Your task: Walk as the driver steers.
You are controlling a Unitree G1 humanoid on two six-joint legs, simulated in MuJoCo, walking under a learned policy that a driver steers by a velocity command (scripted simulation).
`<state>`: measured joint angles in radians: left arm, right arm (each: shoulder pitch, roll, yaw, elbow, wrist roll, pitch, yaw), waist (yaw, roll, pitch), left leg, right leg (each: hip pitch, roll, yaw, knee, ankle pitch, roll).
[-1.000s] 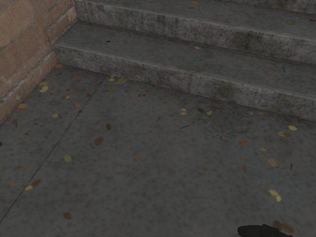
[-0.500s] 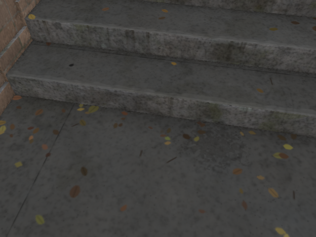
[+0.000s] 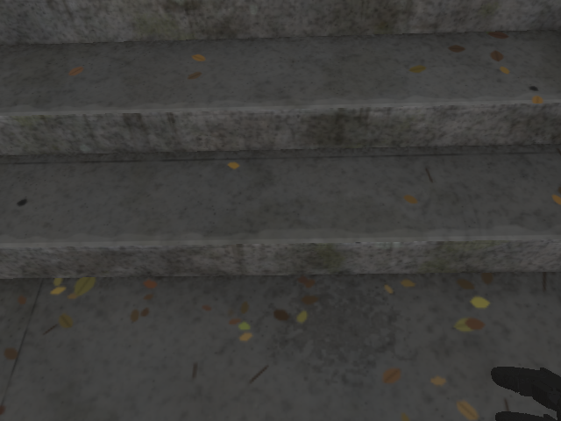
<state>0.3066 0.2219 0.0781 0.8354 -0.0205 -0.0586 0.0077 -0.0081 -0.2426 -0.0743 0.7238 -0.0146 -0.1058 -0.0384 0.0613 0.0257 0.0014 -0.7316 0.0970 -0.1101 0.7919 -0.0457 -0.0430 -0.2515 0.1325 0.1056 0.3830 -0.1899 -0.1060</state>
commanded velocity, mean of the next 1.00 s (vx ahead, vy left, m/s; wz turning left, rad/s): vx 0.50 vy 0.00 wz -0.32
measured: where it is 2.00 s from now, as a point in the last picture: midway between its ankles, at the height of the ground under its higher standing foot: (348, 100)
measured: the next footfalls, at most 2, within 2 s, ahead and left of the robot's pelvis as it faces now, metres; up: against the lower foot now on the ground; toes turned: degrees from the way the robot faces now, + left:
left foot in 0.16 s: +0.26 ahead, +0.14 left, +0.00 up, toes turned -10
right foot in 0.66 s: +0.44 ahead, -0.18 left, +0.00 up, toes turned -25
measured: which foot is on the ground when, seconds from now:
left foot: up 0.00-0.14, down 0.16-0.68, up 0.70-1.00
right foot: down 0.00-0.16, up 0.18-0.64, down 0.66-1.00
